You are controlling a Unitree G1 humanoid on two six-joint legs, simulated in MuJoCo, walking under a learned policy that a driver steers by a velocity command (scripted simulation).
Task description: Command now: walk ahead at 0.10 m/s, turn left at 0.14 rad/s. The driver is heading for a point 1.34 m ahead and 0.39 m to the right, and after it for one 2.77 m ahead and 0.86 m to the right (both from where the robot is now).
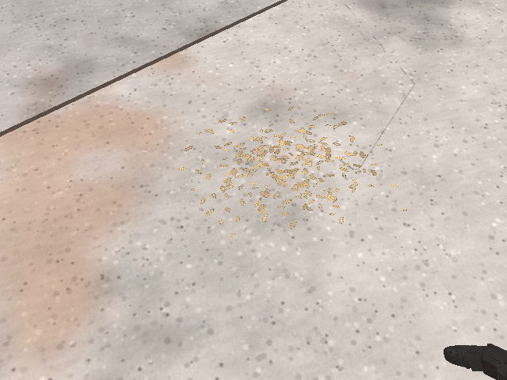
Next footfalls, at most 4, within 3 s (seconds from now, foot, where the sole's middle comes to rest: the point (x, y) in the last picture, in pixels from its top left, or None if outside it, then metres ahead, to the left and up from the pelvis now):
0.24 right None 0.07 -0.15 -0.76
2.16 left None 0.20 0.13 -0.76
2.56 right None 0.45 -0.09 -0.76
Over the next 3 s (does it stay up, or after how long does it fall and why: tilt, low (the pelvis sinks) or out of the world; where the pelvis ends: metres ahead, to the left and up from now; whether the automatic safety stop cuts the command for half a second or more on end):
stays up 0.42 0.01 0.01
